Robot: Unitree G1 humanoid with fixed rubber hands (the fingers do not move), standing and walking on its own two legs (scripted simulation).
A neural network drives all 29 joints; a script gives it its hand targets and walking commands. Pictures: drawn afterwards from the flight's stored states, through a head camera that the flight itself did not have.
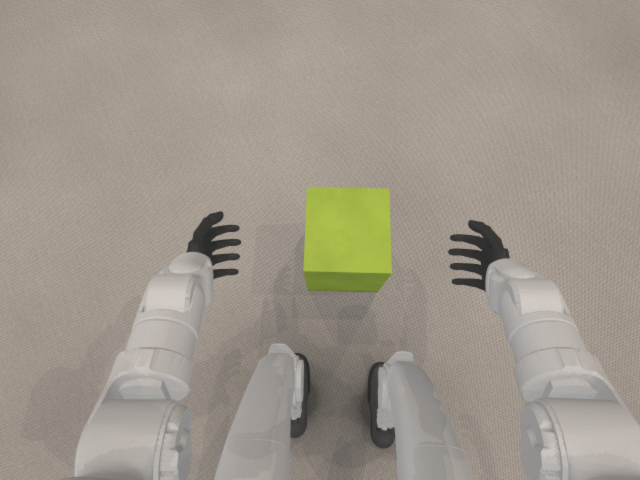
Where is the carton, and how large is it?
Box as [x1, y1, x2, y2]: [303, 187, 391, 291]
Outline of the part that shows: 307,187 303,271 308,290 377,291 391,273 388,189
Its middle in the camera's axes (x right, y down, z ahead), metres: +0.07 +0.02 +1.02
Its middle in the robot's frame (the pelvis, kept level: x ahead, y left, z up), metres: +0.53 -0.02 -0.56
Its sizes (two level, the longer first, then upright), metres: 0.210 0.200 0.250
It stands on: the floor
